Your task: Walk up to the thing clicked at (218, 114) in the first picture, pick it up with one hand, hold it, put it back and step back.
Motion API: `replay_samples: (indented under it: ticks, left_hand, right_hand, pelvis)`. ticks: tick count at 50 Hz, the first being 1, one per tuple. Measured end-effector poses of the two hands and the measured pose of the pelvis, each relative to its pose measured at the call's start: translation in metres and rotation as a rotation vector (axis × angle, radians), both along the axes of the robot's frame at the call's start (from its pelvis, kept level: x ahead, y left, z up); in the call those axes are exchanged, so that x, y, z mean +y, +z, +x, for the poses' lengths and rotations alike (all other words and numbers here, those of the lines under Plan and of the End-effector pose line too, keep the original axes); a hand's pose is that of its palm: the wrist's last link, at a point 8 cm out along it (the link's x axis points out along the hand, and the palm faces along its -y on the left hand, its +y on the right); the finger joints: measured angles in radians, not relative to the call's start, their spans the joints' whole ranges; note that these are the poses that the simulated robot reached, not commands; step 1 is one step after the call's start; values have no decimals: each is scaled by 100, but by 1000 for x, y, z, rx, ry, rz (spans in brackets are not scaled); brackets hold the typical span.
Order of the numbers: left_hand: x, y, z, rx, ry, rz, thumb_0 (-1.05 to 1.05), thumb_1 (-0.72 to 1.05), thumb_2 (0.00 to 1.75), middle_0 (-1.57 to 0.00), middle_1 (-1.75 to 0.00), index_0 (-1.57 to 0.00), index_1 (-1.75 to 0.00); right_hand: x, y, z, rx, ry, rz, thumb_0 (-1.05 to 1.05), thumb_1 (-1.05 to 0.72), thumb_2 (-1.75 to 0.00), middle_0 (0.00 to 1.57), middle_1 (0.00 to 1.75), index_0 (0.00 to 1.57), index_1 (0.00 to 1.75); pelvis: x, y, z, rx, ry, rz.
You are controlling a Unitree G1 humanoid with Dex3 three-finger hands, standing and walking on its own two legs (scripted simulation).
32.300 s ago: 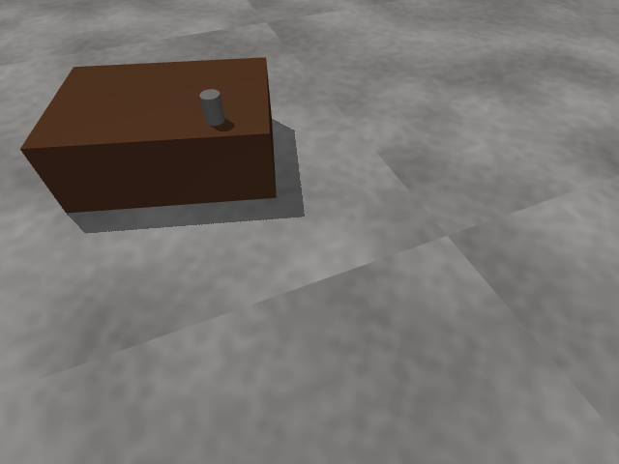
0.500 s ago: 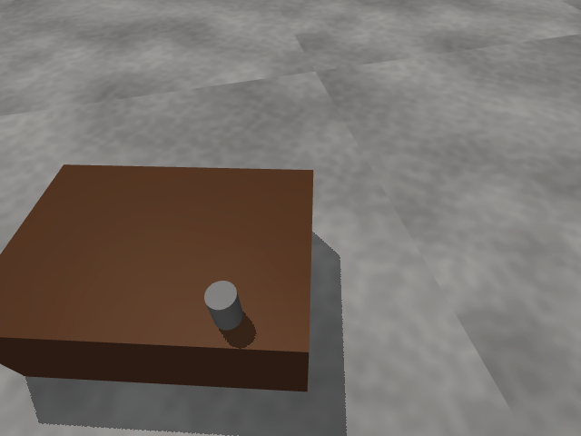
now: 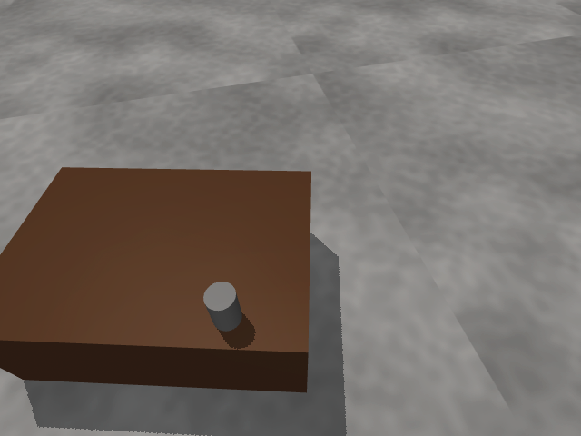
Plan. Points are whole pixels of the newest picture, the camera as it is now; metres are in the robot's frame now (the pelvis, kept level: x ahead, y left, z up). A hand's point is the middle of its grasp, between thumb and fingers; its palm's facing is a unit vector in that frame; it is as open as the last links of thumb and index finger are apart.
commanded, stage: stand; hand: left
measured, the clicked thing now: (223, 306) +0.48 +0.20 -0.36
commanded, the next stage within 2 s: step back in 0.04 s
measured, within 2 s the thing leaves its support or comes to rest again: neither
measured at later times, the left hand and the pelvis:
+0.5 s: hand out of the picture +0.06 +0.33 -0.18, palm faces -0.01 -0.94 -0.33, open 7.3 cm; pelvis -0.09 +0.07 -0.01, yaw +1 degrees
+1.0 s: hand out of the picture -0.06 +0.33 -0.15, palm faces -0.03 -0.91 -0.40, open 7.4 cm; pelvis -0.19 +0.08 -0.01, yaw -3 degrees
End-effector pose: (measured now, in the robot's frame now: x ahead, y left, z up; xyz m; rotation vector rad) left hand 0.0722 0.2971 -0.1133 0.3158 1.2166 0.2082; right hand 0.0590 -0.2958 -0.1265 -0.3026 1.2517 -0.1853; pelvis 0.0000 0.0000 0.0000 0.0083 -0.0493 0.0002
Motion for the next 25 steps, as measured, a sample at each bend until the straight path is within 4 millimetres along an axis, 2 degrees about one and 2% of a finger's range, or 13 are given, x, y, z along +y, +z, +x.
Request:
replay_samples:
  ticks: [4, 8, 12, 15, 19, 22, 25]
  left_hand:
    - [2, 0, -2, -4, 18, 1, 1, 91, 90, -20, -30, -21, -30]
    - [12, -3, -6, -8, 24, 20, 1, 91, 90, -20, -31, -21, -30]
    - [31, -8, -10, -11, -7, 40, 1, 91, 90, -20, -31, -21, -30]
    - [49, -17, -7, -35, -28, 47, 1, 91, 90, -20, -31, -21, -30]
    - [73, -35, 0, -99, -30, 28, 1, 91, 90, -20, -30, -21, -30]
    - [77, -35, -8, -94, -27, 8, 1, 91, 90, -20, -30, -21, -30]
    - [79, -30, -23, -67, -20, -14, 1, 91, 90, -20, -30, -21, -30]
  right_hand:
    - [-2, -2, -1, 6, -1, 2, 1, -90, -90, 20, 30, 21, 30]
    - [-5, -4, -5, 11, -1, -18, 0, -90, -90, 20, 30, 21, 30]
    - [-2, -5, -18, 24, -4, -49, 0, -90, -90, 20, 30, 20, 30]
    - [6, -4, -37, 39, -5, -81, 0, -90, -90, 20, 30, 20, 30]
    - [25, -2, -73, 80, 0, -133, 0, -90, -90, 20, 30, 20, 30]
    - [43, 9, -99, 117, -6, -128, 0, -90, -90, 20, 30, 20, 30]
    - [55, 21, -115, 137, -13, -130, 0, -90, -90, 21, 30, 21, 30]
  pelvis:
    - [0, -2, -4, 6, 0, -2]
    - [6, -6, -22, 9, 2, 1]
    - [23, -12, -41, 21, 3, 3]
    - [37, -20, -55, 32, 15, -13]
    - [58, -32, -75, 18, 21, -2]
    - [67, -23, -84, 17, 22, -25]
    - [73, -11, -90, 40, 23, -35]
